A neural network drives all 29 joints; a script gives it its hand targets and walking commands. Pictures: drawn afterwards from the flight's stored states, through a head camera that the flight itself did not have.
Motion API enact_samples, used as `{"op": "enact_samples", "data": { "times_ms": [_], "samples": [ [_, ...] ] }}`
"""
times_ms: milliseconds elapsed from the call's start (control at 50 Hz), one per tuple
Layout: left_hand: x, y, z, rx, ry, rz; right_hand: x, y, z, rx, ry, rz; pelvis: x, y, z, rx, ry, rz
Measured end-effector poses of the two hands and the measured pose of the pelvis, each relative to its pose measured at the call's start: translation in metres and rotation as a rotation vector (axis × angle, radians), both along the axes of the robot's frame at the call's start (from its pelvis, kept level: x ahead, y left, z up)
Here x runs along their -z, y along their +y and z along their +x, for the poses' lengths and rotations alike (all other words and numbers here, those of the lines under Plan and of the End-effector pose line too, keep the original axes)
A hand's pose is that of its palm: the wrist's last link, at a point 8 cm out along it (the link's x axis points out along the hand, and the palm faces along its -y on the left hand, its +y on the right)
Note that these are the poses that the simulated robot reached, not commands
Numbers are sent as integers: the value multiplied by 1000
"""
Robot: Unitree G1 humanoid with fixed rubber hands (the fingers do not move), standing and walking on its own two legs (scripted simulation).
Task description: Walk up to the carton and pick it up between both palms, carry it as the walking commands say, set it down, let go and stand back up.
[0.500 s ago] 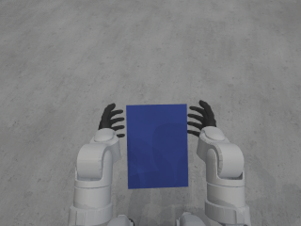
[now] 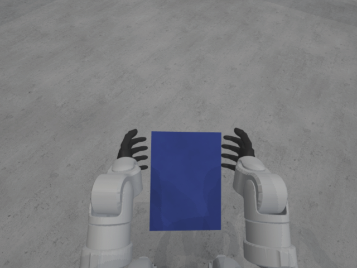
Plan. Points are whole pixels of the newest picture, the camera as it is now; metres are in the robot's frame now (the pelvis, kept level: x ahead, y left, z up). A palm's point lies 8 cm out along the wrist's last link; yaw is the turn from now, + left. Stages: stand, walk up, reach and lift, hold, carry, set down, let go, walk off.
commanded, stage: carry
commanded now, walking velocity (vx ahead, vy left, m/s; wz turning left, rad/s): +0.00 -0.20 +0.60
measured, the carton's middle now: (182, 174) +0.35 +0.01 -0.06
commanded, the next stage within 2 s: none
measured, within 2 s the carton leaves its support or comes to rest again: neither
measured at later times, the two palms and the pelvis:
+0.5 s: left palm (140, 244) +0.16 +0.08 +0.06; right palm (268, 200) +0.24 -0.14 +0.07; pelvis -0.09 -0.13 -0.01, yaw +17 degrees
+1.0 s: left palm out of the picture +0.05 +0.02 +0.08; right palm (310, 251) +0.16 -0.19 +0.09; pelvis -0.16 -0.22 +0.00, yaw +25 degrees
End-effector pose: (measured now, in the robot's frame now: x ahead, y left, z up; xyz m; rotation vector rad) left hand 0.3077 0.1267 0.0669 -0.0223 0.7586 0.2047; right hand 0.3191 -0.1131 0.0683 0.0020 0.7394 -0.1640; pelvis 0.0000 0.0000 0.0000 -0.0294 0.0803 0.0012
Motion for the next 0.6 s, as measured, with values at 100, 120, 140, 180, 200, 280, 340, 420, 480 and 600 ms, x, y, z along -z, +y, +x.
{"op": "enact_samples", "data": {
  "times_ms": [100,120,140,180,200,280,340,420,480,600],
  "samples": [
    [-10,-17,-22,-67,-64,34,-1,-15,-9,-46,-68,36,8,-34,-22,-66,-5,-8],
    [-11,-22,-27,-66,-60,42,-1,-20,-13,-48,-68,39,7,-40,-25,-89,-10,-10],
    [-12,-26,-32,-65,-53,44,0,-24,-17,-54,-62,38,6,-45,-28,-111,-12,0],
    [-11,-33,-43,-64,-30,42,-1,-32,-27,-71,-41,31,4,-54,-32,-149,-12,23],
    [-9,-36,-49,-66,-20,39,-1,-35,-32,-80,-31,29,3,-58,-35,-165,-14,30],
    [-4,-37,-67,-99,-31,28,-7,-36,-46,-124,-42,26,10,-70,-46,-209,-16,19],
    [3,-33,-84,-165,-42,4,-11,-30,-55,-186,-52,-2,12,-82,-58,-216,-25,39],
    [7,-35,-116,-228,-6,8,-7,-27,-66,-253,-17,-15,7,-102,-74,-244,-23,20],
    [4,-41,-137,-273,10,13,-2,-30,-73,-293,-1,-7,5,-120,-84,-278,-16,12],
    [-10,-66,-166,-344,-29,39,1,-48,-85,-347,-36,24,8,-161,-101,-372,-24,7]
  ]
}}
